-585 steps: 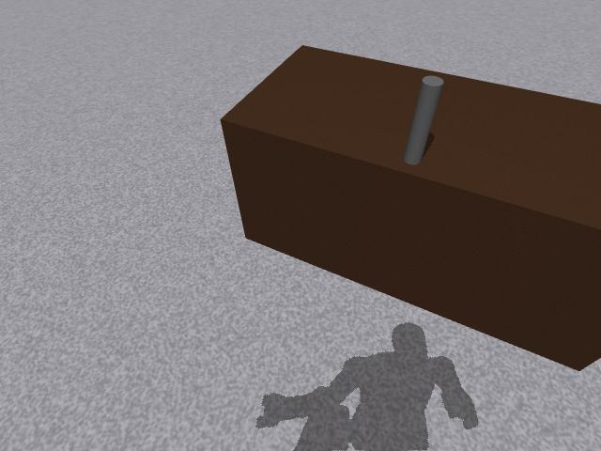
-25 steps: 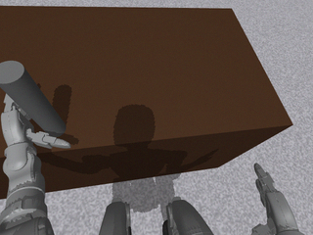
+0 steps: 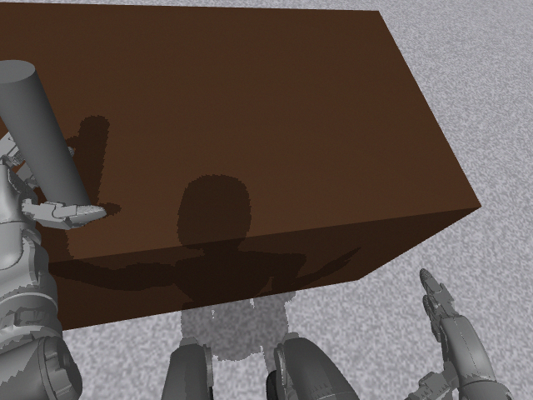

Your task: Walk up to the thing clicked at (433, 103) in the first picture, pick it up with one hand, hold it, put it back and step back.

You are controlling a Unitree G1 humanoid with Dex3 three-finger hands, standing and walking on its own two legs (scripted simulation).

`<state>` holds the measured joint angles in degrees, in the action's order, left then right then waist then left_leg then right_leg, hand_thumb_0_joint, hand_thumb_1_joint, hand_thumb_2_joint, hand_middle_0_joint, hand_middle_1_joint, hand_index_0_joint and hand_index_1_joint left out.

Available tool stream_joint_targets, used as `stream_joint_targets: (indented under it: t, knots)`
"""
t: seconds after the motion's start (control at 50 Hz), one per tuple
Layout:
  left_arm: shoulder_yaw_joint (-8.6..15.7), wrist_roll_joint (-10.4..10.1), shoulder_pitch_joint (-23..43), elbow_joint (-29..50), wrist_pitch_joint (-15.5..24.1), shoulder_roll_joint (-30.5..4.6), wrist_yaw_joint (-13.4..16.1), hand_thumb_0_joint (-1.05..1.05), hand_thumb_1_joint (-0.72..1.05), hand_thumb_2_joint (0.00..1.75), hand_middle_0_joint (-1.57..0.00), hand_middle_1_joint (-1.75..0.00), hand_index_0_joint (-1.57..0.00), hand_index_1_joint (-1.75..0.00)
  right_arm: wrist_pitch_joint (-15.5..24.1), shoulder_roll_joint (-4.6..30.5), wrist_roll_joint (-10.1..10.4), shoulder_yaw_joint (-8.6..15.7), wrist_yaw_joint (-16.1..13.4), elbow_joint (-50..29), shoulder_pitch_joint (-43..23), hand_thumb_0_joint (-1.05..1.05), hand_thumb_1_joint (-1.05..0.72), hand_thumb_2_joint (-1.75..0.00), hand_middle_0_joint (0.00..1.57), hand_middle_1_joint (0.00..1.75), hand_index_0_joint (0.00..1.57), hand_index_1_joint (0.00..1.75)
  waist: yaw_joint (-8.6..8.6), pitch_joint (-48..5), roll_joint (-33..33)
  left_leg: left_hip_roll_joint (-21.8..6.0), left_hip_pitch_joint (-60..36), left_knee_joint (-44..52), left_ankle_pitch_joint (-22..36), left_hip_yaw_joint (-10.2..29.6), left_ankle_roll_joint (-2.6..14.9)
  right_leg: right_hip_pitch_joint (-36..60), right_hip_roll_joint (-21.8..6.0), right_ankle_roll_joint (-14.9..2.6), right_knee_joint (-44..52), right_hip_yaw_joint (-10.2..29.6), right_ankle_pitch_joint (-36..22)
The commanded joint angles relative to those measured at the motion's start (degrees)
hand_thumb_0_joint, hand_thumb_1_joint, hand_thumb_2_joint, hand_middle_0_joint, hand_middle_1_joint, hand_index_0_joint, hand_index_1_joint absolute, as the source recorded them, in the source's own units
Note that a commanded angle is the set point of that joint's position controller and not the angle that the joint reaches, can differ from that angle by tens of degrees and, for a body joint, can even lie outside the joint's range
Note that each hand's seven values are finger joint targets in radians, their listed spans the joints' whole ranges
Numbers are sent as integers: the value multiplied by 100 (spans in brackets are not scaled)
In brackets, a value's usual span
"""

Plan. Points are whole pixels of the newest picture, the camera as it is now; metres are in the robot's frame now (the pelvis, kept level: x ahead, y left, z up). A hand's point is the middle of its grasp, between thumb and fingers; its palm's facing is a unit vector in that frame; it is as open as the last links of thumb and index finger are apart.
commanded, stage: close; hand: left
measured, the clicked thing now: (49, 158) +0.44 +0.25 +0.06
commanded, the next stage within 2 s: settle in 0.10 s
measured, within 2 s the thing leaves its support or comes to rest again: leaves its support in 0.34 s
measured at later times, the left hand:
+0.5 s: hand (58, 182) +0.43 +0.25 +0.03, palm faces +0.23 -0.97 -0.01, open 7.4 cm
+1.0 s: hand (50, 159) +0.43 +0.24 +0.07, palm faces +0.24 -0.97 +0.00, open 7.4 cm
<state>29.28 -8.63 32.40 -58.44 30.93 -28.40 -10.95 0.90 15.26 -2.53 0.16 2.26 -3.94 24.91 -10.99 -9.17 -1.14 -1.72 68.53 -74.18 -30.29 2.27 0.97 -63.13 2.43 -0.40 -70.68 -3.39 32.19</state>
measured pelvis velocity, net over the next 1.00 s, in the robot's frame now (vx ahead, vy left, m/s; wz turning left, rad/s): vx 0.01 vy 0.00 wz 0.01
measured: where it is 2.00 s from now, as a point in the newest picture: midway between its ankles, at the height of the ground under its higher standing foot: outside the picture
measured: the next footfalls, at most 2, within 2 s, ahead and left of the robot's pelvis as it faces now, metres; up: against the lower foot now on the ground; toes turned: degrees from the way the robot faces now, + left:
none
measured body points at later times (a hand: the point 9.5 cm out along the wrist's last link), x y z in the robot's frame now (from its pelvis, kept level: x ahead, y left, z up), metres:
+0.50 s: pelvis +0.01 +0.00 +0.01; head +0.11 +0.05 +0.45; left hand +0.41 +0.30 +0.03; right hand +0.16 -0.25 +0.02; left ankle +0.04 +0.10 -0.62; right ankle +0.01 -0.12 -0.62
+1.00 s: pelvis +0.01 +0.00 +0.04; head +0.10 +0.04 +0.47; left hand +0.42 +0.29 +0.07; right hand +0.17 -0.25 +0.03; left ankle +0.04 +0.10 -0.62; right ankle +0.01 -0.12 -0.62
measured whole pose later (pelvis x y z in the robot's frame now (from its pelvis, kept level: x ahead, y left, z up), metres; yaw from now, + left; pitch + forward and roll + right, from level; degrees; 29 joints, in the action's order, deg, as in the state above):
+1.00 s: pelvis +0.01 +0.00 +0.04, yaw +1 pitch +19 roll -3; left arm 23.7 -8.1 28.6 -50.3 26.2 -22.8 -6.1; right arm -1.1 14.4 -1.2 1.5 1.3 0.5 25.5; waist -7.7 -8.2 -1.1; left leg -1.4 55.5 -64.4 -27.7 1.0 1.0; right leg -50.8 2.1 -0.3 -61.6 -2.0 29.6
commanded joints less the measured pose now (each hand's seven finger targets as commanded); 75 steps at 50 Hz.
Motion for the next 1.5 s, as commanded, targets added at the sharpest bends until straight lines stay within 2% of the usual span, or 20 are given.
stream_joint_targets:
  t: [0.0, 0.04, 0.12, 0.2, 0.26, 0.3, 0.32, 0.36, 0.38, 0.56, 0.6, 0.74, 0.84, 0.86, 0.94, 1.1, 1.26, 1.32, 1.4, 1.48]
  knots:
    - [85, -116, 1323, 1370, 286, -1143, 30, 0, -22, 66, -102, -89, -103, -89, 240, 1089, 68, 893, -88, -958, 562, 0, 51, -5, 5, 5, 5, 5, 171, -2807, 1240, 21, -2986, 1073, 2096, 182, -84, 862, 45, -119, 875, 127, -1767]
    - [-108, -88, 1191, 1352, 242, -799, 115, 0, -13, 72, -107, -95, -109, -95, 245, 1061, 88, 924, -85, -939, 626, 0, 52, -5, 5, 5, 5, 5, 83, -2476, 1104, 11, -2857, 1129, 1958, 177, -80, 812, 63, -117, 917, 95, -1715]
    - [-189, -54, 987, 1405, 327, -542, 297, 0, -4, 75, -111, -98, -112, -97, 269, 964, 92, 853, -49, -847, 368, 0, 52, -5, 5, 5, 5, 5, 187, -2035, 964, -44, -2663, 1229, 1928, 273, -122, 581, 78, -153, 806, 17, -1504]
    - [119, 16, 1238, 1830, 574, -1108, 413, 0, 10, 91, -119, -113, -118, -114, 286, 936, 75, 835, -39, -1040, 285, 0, 52, -6, 5, 5, 5, 5, 300, -2335, 1040, 4, -2653, 1143, 1967, 206, -77, 878, 44, -129, 789, 110, -1618]
    - [-160, 62, 1450, 2205, 638, -826, 446, 0, 31, 114, -127, -124, -125, -127, 241, 973, 30, 944, -69, -1136, 467, 0, 51, -6, 5, 5, 5, 5, 175, -2824, 1251, 22, -3074, 1148, 2202, 162, -80, 1143, 18, -126, 846, 167, -1897]
    - [-144, 22, 1351, 2175, 587, -820, 441, 0, 42, 125, -131, -131, -129, -134, 218, 802, 40, 730, -61, -1098, 562, 0, 52, -6, 5, 5, 5, 5, 270, -2897, 1380, 10, -3288, 1142, 2534, 169, -114, 1144, 23, -129, 826, 148, -2036]
    - [-85, 11, 1301, 2173, 568, -922, 417, 0, 47, 131, -134, -135, -132, -138, 202, 863, 34, 828, -75, -842, 596, 0, 52, -6, 5, 5, 5, 5, 303, -2883, 1510, -6, -3393, 1144, 2699, 183, -142, 1061, 28, -133, 823, 134, -2060]
    - [-247, 41, 1339, 2295, 489, -827, 399, 0, 50, 134, -139, -140, -138, -143, 188, 761, 22, 696, -58, -863, 562, 0, 51, -6, 5, 5, 5, 5, 325, -2876, 1583, 11, -3420, 1177, 2667, 157, -136, 1116, 15, -123, 894, 156, -2059]
    - [-294, 59, 1273, 2191, 413, -818, 389, 0, 51, 133, -141, -140, -139, -143, 168, 836, 40, 799, -78, -867, 630, 0, 51, -6, 5, 5, 5, 5, 231, -2842, 1461, 16, -3357, 1172, 2584, 120, -95, 1220, 12, -99, 991, 180, -2135]
    - [-332, -44, 1222, 1853, 14, -597, 573, 0, 47, 139, -144, -149, -144, -151, 117, 912, 156, 841, -142, -938, 122, 0, 55, -5, 5, 5, 5, 5, 265, -1805, 577, -3, -2687, 1690, 1200, 91, -18, 1392, 1, -62, 1445, 187, -1319]
    - [-457, -25, 1305, 1854, 19, -480, 543, 0, 44, 138, -143, -148, -143, -150, 113, 698, 149, 590, -121, -941, 201, 0, 55, -5, 5, 5, 5, 5, 297, -1927, 546, 9, -2786, 1694, 1420, 92, -18, 1530, -5, -54, 1433, 182, -1509]
    - [-212, -62, 1508, 2079, 22, -954, 439, 0, 48, 138, -143, -148, -143, -149, 97, 883, 176, 762, -166, -928, 335, 0, 55, -5, 5, 5, 5, 5, 405, -2455, 843, 75, -3278, 1691, 1973, -11, -24, 1887, -51, -48, 1501, 269, -1993]
    - [-395, -43, 1847, 2495, 27, -827, 488, 0, 48, 140, -143, -148, -143, -150, 91, 678, 168, 630, -144, -683, 273, 0, 54, -5, 5, 5, 5, 5, 440, -2350, 1143, 47, -3482, 1788, 1994, -6, -59, 1809, -58, -85, 1576, 257, -1886]
    - [-277, -27, 1667, 2269, -13, -915, 500, 0, 47, 140, -144, -148, -144, -151, 77, 739, 169, 693, -150, -604, 306, 0, 54, -5, 5, 5, 5, 5, 439, -2342, 1069, 43, -3494, 1761, 2101, -9, -48, 1849, -59, -73, 1605, 260, -1990]
    - [-453, -31, 1547, 1996, -109, -701, 460, 0, 47, 141, -145, -149, -144, -152, 63, 606, 185, 567, -146, -399, 224, 0, 55, -5, 5, 5, 5, 5, 433, -2034, 916, 35, -3322, 1816, 2157, -11, -24, 1866, -53, -71, 1646, 254, -2074]
    - [-370, -103, 1681, 2036, -226, -816, 412, 0, 51, 142, -145, -150, -146, -152, 49, 859, 200, 800, -169, -342, 130, 0, 55, -5, 5, 5, 5, 5, 412, -2219, 771, 1, -3606, 1910, 2285, 24, -28, 1909, -41, -65, 1726, 226, -2125]
    - [-477, -89, 1987, 2192, -252, -788, 407, 0, 50, 143, -146, -151, -146, -153, 58, 546, 212, 482, -178, -75, 77, 0, 55, -5, 5, 5, 5, 5, 472, -2188, 831, 39, -3648, 1982, 2204, -41, -4, 2044, -73, -45, 1858, 292, -2157]
    - [-465, -71, 1883, 2079, -306, -822, 422, 0, 53, 143, -145, -151, -146, -152, 57, 743, 197, 689, -205, -113, -26, 0, 56, -5, 5, 5, 5, 5, 464, -2287, 873, 24, -3789, 2035, 2323, -23, -29, 2125, -65, -62, 1881, 258, -2208]
    - [-406, -105, 1873, 2123, -366, -844, 436, 0, 53, 146, -147, -153, -147, -155, 27, 599, 207, 547, -180, 114, 85, 0, 56, -5, 5, 5, 5, 5, 552, -2318, 974, 21, -3832, 2033, 2648, -21, -32, 2214, -75, -83, 1874, 250, -2408]
    - [-472, -119, 1978, 2102, -407, -767, 412, 0, 54, 141, -143, -151, -145, -151, 29, 734, 216, 696, -197, 94, -47, 0, 56, -5, 5, 5, 5, 5, 453, -2197, 858, -24, -3895, 2152, 2502, 42, -50, 2132, -51, -89, 1934, 205, -2239]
